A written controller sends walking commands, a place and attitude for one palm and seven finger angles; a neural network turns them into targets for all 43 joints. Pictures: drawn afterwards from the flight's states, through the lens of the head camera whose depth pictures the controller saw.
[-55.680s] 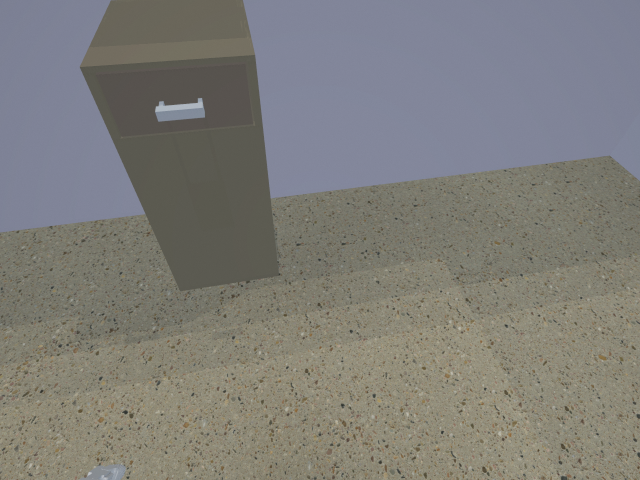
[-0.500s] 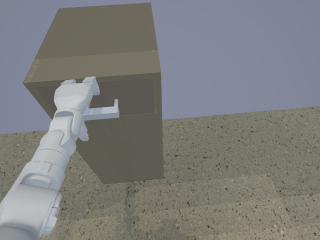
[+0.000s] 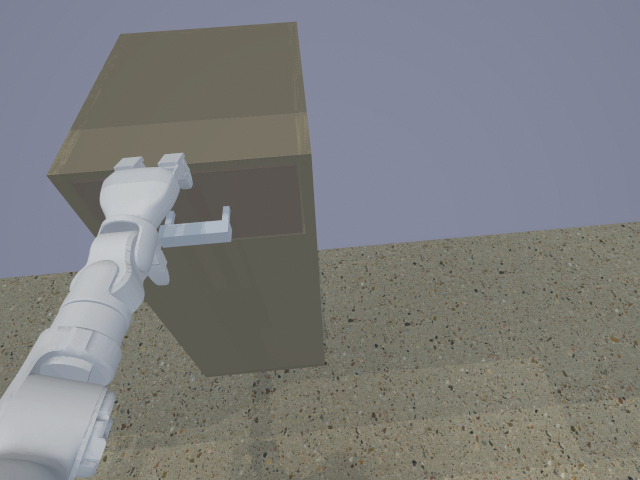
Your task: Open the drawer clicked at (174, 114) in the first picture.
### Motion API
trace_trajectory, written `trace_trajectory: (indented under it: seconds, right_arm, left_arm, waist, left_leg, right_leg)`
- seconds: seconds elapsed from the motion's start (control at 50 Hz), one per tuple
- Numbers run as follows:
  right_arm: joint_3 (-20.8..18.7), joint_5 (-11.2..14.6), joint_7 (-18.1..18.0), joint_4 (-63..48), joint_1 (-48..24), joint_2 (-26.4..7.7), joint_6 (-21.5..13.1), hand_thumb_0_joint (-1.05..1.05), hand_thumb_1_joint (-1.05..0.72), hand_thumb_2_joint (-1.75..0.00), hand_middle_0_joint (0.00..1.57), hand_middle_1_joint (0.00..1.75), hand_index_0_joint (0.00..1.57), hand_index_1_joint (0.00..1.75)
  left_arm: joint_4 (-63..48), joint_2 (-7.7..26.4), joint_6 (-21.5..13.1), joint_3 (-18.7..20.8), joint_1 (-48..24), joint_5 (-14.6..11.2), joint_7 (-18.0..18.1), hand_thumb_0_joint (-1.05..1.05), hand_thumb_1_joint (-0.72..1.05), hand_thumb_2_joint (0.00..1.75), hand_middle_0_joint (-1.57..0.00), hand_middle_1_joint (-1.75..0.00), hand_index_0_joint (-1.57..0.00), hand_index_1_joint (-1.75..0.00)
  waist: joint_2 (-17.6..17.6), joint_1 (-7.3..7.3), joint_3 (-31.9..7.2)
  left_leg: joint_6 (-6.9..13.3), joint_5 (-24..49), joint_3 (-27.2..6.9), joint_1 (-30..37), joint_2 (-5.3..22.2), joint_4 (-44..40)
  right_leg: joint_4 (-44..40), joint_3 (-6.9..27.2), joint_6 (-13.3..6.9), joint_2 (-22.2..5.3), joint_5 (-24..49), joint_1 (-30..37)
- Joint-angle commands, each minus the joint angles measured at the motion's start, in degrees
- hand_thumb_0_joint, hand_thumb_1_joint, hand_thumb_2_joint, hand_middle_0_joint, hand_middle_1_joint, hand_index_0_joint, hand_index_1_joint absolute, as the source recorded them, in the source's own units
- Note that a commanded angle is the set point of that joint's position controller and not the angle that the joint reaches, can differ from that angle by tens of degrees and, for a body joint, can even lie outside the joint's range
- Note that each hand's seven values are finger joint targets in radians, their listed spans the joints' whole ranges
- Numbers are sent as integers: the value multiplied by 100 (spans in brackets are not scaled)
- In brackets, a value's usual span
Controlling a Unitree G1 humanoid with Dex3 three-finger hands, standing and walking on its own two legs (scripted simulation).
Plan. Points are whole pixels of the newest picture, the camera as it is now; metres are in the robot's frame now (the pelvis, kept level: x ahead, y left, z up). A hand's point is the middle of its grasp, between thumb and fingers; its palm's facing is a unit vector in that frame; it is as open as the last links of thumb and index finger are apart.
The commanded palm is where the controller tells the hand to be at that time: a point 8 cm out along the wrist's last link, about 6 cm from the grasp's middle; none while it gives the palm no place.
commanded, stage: re-aim the fingers above the handle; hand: left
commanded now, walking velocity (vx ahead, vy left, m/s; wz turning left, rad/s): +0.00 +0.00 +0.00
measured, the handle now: (197, 223) +0.49 +0.22 +0.01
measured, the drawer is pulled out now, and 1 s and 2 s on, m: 0.00 0.00 0.00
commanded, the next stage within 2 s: lower the fingers behind the handle in 1.72 s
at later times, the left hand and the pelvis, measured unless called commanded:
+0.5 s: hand (158, 221) +0.44 +0.24 +0.07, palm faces -0.02 -0.02 -1.00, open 13.8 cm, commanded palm +0.41 +0.24 +0.13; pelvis -0.01 +0.00 +0.00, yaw +0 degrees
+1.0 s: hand (166, 220) +0.44 +0.23 +0.07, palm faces +0.00 -0.02 -1.00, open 13.8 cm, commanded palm +0.42 +0.23 +0.13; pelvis -0.01 +0.01 +0.00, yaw +0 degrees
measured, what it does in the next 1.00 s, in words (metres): stands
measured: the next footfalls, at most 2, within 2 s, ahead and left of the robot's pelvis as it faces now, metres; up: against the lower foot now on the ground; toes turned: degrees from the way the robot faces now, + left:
none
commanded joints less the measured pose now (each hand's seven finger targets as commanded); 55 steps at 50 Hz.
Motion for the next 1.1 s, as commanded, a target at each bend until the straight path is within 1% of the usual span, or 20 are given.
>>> trace_trajectory:
  seconds: [0.0, 0.04, 0.12, 0.26, 0.3, 0.34, 0.48, 0.5, 0.56, 0.62, 0.68, 0.7, 0.74, 0.8, 0.84, 0.9, 0.92, 1.0, 1.04, 1.08]
  right_arm:
    - [-271, 5, -49, -595, 98, -710, -187, 0, -90, -90, 20, 30, 20, 30]
    - [-269, 15, -86, -561, 125, -732, -206, 0, -90, -90, 20, 30, 20, 30]
    - [-268, -5, -94, -552, 164, -705, -248, 0, -90, -90, 20, 30, 20, 30]
    - [-222, 21, -118, -502, 184, -744, -286, 0, -90, -90, 20, 30, 20, 30]
    - [-255, -3, -120, -536, 236, -753, -309, 0, -90, -90, 20, 30, 20, 30]
    - [-237, 16, -130, -529, 275, -745, -312, 0, -90, -90, 20, 30, 20, 30]
    - [-294, -9, -75, -515, 411, -730, -346, 0, -90, -90, 20, 30, 20, 30]
    - [-296, -21, -67, -511, 403, -750, -333, 0, -90, -90, 20, 30, 20, 30]
    - [-293, -10, -39, -460, 419, -737, -322, 0, -90, -90, 20, 30, 20, 30]
    - [-303, -17, -11, -454, 419, -739, -326, 0, -90, -90, 20, 30, 20, 30]
    - [-305, -24, -9, -415, 425, -739, -324, 0, -90, -90, 20, 30, 20, 30]
    - [-299, -40, -12, -409, 434, -762, -316, 0, -90, -90, 20, 30, 20, 30]
    - [-280, -29, -28, -436, 390, -747, -293, 0, -90, -90, 20, 30, 20, 30]
    - [-262, -24, -34, -461, 345, -766, -275, 0, -90, -90, 20, 30, 20, 30]
    - [-263, -10, -31, -476, 328, -724, -285, 0, -90, -90, 20, 30, 20, 30]
    - [-254, -23, -39, -529, 329, -747, -284, 0, -90, -90, 20, 30, 20, 30]
    - [-252, -25, -31, -549, 318, -718, -298, 0, -90, -90, 20, 30, 20, 30]
    - [-267, -25, -34, -550, 299, -729, -304, 0, -90, -90, 20, 30, 20, 30]
    - [-278, -9, -19, -502, 333, -701, -323, 0, -90, -90, 20, 30, 20, 30]
    - [-274, -23, -37, -484, 347, -735, -324, 0, -90, -90, 20, 30, 20, 30]
  left_arm:
    - [-1166, 1116, -26, 262, -2426, -61, 174, 0, -50, 30, -30, -120, -30, -120]
    - [-1148, 1230, -66, 305, -2633, -52, 161, 0, -50, 30, -30, -120, -30, -120]
    - [-1200, 1394, -183, 474, -2603, -14, 255, 0, -50, 30, -30, -120, -30, -120]
    - [-566, 1586, -9, 573, -2747, 64, 402, 0, -50, 30, -30, -120, -30, -120]
    - [-696, 1636, -53, 629, -2809, 58, 374, 0, -50, 30, -30, -120, -30, -120]
    - [-602, 1449, -64, 410, -2894, 45, 313, 0, -50, 30, -30, -120, -30, -120]
    - [-823, 1307, -279, 407, -2714, 11, 287, 0, -50, 30, -30, -120, -30, -120]
    - [-836, 1458, -296, 548, -2722, 10, 309, 0, -50, 30, -30, -120, -30, -120]
    - [-756, 1369, -219, 485, -2820, 63, 435, 0, -50, 30, -30, -120, -30, -120]
    - [-757, 1352, -115, 478, -2961, 93, 533, 0, -50, 30, -30, -120, -30, -120]
    - [-671, 1157, 39, 319, -3112, 107, 570, 0, -50, 30, -30, -120, -30, -120]
    - [-602, 1358, 64, 513, -2992, 102, 560, 0, -50, 30, -30, -120, -30, -120]
    - [-644, 1220, 118, 341, -3099, 93, 519, 0, -50, 30, -30, -120, -30, -120]
    - [-552, 1360, 129, 501, -2857, 97, 453, 0, -50, 30, -30, -120, -30, -120]
    - [-574, 1065, 117, 238, -2961, 114, 424, 0, -50, 30, -30, -120, -30, -120]
    - [-629, 1251, 83, 401, -2836, 106, 394, 0, -50, 30, -30, -120, -30, -120]
    - [-700, 1053, 67, 232, -2931, 79, 387, 0, -50, 30, -30, -120, -30, -120]
    - [-798, 1119, 29, 301, -2893, 117, 407, 0, -50, 30, -30, -120, -30, -120]
    - [-712, 785, 63, 33, -3036, 89, 416, 0, -50, 30, -30, -120, -30, -120]
    - [-717, 1172, 60, 334, -3078, 110, 457, 0, -50, 30, -30, -120, -30, -120]
  waist:
    - [-224, -125, -1860]
    - [-302, -176, -1754]
    - [-56, -61, -1929]
    - [-260, -110, -1587]
    - [-272, -91, -1942]
    - [-234, -210, -1816]
    - [-70, -140, -2001]
    - [-138, -128, -2022]
    - [-27, -144, -1805]
    - [48, -128, -1976]
    - [-50, -210, -1973]
    - [-218, -147, -2073]
    - [-148, -203, -2039]
    - [-257, -114, -1959]
    - [-168, -192, -1774]
    - [-240, -99, -1933]
    - [-185, -154, -1903]
    - [-159, -133, -1939]
    - [-137, -246, -1747]
    - [-170, -165, -1910]
  left_leg:
    - [14, 2622, 296, 786, 178, -164]
    - [28, 2339, 283, 740, 179, -194]
    - [8, 2413, 262, 741, 158, -195]
    - [13, 1910, 302, 361, 169, -283]
    - [32, 2037, 306, 494, 168, -239]
    - [32, 2070, 296, 484, 175, -202]
    - [-1, 2500, 231, 775, 205, -114]
    - [0, 2587, 218, 738, 208, -92]
    - [-42, 2590, 193, 705, 225, -109]
    - [-69, 2659, 158, 834, 246, -106]
    - [-69, 2642, 164, 891, 255, -96]
    - [-55, 2735, 159, 845, 249, -106]
    - [-45, 2651, 200, 813, 239, -103]
    - [-48, 2694, 172, 771, 246, -152]
    - [-66, 2612, 148, 846, 269, -166]
    - [-55, 2573, 160, 797, 247, -179]
    - [-39, 2601, 176, 844, 247, -162]
    - [-62, 2680, 156, 905, 258, -146]
    - [-74, 2614, 132, 998, 279, -122]
    - [-65, 2539, 144, 912, 252, -137]
  right_leg:
    - [-279, -50, 75, -368, 2525, 1341]
    - [-312, -51, 89, -373, 2279, 1225]
    - [-251, -47, 49, -367, 2234, 1275]
    - [-313, -55, 64, -365, 1799, 1116]
    - [-298, -24, 66, -361, 1906, 1284]
    - [-286, -42, 81, -364, 1993, 1151]
    - [-206, -107, 47, -314, 2098, 992]
    - [-202, -84, 41, -311, 2165, 1040]
    - [-161, -163, 21, -289, 2014, 796]
    - [-129, -187, 9, -272, 1898, 745]
    - [-157, -208, 21, -267, 1879, 691]
    - [-162, -189, 18, -267, 1991, 879]
    - [-161, -176, 42, -291, 2061, 884]
    - [-186, -178, 17, -289, 2045, 964]
    - [-197, -225, 23, -285, 1874, 740]
    - [-202, -185, 11, -287, 1876, 931]
    - [-200, -192, 25, -299, 1948, 885]
    - [-195, -184, 12, -289, 1919, 838]
    - [-211, -238, 25, -273, 1774, 574]
    - [-191, -187, 21, -284, 1809, 743]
